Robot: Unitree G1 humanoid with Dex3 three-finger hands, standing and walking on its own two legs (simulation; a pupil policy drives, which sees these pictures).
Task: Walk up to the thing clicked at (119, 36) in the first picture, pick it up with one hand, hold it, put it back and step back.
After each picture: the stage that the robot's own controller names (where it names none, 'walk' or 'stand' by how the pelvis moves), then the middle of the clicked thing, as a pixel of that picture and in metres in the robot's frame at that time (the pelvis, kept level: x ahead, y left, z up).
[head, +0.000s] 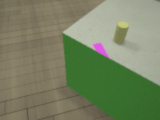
stand; (120, 32) +0.75 -0.21 -0.09
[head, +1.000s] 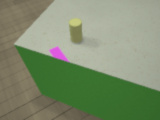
walk; (75, 30) +0.68 +0.08 -0.06
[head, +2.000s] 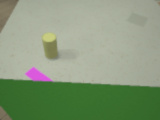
stand; (50, 46) +0.58 +0.16 -0.06
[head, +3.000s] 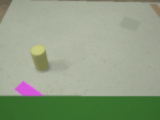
stand; (39, 58) +0.52 +0.21 -0.08
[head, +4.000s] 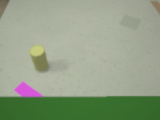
stand; (39, 58) +0.51 +0.21 -0.09
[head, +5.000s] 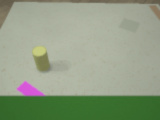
stand; (41, 59) +0.53 +0.21 -0.09
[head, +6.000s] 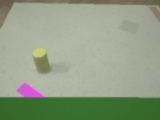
stand; (41, 60) +0.52 +0.21 -0.09
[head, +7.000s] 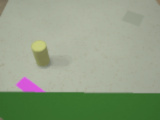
rise first; (41, 53) +0.52 +0.20 -0.09
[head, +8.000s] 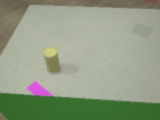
rise first; (51, 60) +0.53 +0.19 -0.08
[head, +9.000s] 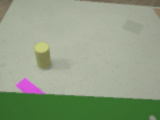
go down; (42, 55) +0.53 +0.18 -0.07
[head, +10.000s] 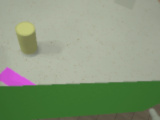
go down; (27, 39) +0.52 +0.18 -0.02
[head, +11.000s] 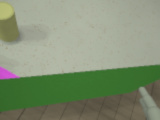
close in; (5, 23) +0.52 +0.19 +0.00
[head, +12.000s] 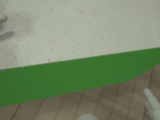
close; out of the picture +0.55 +0.20 +0.03
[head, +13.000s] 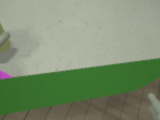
lift; out of the picture +0.49 +0.21 +0.02
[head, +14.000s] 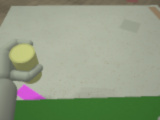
lift; (27, 65) +0.34 +0.17 +0.14
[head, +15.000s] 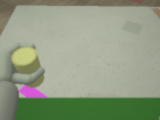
hold; (29, 68) +0.33 +0.17 +0.12
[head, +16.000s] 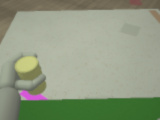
hold; (32, 76) +0.33 +0.17 +0.10
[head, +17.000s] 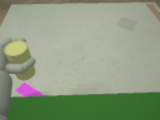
crouch; (21, 61) +0.37 +0.20 +0.11
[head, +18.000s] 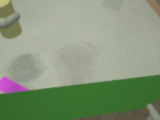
lower; (5, 17) +0.51 +0.19 +0.13
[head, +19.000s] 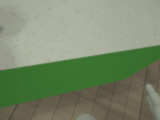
lower; out of the picture +0.55 +0.21 +0.03
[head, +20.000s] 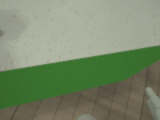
lower; out of the picture +0.54 +0.21 +0.03
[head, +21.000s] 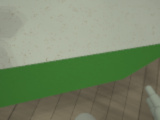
lower; out of the picture +0.55 +0.22 +0.03
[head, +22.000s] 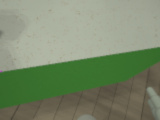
lower; out of the picture +0.54 +0.22 +0.03
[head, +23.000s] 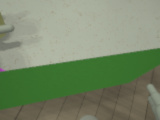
open; out of the picture +0.54 +0.19 +0.03
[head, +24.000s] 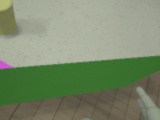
sink last; (2, 15) +0.53 +0.18 +0.02
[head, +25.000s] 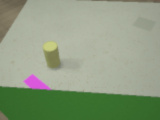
sink last; (51, 55) +0.53 +0.18 -0.04
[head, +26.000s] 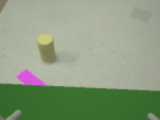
stand; (46, 48) +0.52 +0.17 -0.03
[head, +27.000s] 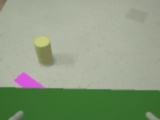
stand; (43, 50) +0.52 +0.18 -0.02
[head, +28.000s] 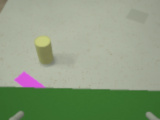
stand; (44, 50) +0.52 +0.18 -0.02
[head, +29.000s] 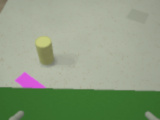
stand; (45, 51) +0.52 +0.17 -0.02
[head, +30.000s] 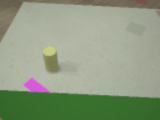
stand; (50, 59) +0.53 +0.17 -0.08
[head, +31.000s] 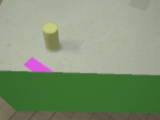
walk; (51, 37) +0.57 +0.14 -0.06
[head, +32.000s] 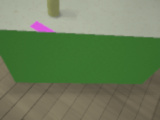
walk; (53, 4) +0.80 +0.17 -0.08
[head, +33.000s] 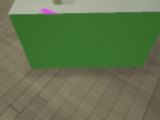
stand; out of the picture +1.11 +0.25 -0.07
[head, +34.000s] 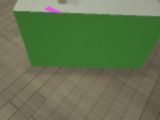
stand; out of the picture +1.13 +0.18 -0.09
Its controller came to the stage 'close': yes
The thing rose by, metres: 0.20
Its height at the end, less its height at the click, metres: +0.00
